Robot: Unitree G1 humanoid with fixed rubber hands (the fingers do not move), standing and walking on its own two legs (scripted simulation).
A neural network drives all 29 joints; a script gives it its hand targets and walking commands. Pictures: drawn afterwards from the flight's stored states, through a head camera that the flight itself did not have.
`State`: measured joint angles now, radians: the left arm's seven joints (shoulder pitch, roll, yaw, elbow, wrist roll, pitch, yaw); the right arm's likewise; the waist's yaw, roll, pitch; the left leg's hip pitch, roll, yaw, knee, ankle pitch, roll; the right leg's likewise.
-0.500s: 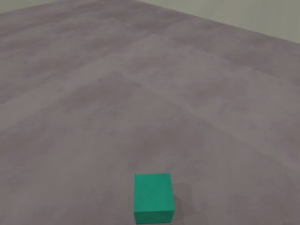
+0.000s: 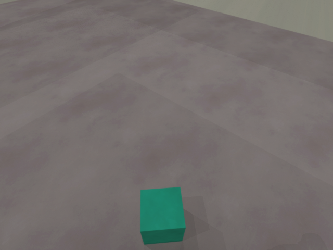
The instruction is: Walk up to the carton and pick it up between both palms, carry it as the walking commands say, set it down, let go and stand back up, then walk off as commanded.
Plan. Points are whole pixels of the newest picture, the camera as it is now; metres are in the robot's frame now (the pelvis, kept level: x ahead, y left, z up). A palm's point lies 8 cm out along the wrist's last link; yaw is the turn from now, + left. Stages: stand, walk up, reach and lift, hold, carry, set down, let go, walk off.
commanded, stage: walk off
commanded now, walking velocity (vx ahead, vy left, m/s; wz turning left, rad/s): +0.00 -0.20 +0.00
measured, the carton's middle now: (161, 216) +0.43 +0.03 -0.65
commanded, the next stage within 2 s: none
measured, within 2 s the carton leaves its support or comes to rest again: neither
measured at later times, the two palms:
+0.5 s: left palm out of the picture +0.01 +0.13 -0.16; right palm out of the picture +0.06 -0.38 -0.13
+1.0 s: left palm out of the picture +0.05 +0.00 -0.12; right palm out of the picture -0.02 -0.55 -0.14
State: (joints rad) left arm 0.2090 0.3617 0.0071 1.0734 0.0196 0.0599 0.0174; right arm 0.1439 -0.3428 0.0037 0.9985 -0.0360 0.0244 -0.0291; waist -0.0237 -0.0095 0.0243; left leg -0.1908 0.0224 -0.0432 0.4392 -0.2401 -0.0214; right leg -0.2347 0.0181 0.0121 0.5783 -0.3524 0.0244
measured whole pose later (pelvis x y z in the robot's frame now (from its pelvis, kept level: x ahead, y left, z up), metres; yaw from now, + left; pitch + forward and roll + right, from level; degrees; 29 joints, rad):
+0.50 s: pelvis -0.01 -0.12 -0.01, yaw +1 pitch -1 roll -2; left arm 0.27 0.25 0.01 0.99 0.03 0.07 0.03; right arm 0.18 -0.22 -0.01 1.01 -0.02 0.04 -0.08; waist 0.00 -0.03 0.03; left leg -0.23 0.04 0.11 0.56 -0.33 0.03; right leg -0.24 0.10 -0.12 0.51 -0.26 -0.10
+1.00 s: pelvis -0.02 -0.26 -0.01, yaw +0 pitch +1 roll +0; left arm 0.20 0.24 0.04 0.92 0.05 0.05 -0.01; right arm 0.28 -0.30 -0.08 1.00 -0.02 0.07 -0.07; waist -0.03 0.06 0.06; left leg -0.44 0.09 -0.02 1.04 -0.54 0.00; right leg -0.28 -0.03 -0.08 0.51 -0.25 0.00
